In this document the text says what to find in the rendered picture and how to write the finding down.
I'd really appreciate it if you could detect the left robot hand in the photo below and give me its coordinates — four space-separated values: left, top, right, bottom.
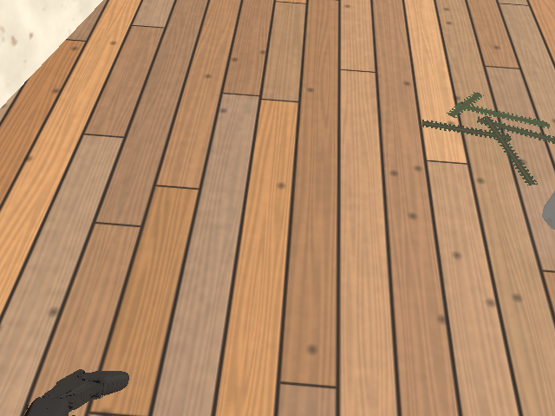
24 369 129 416

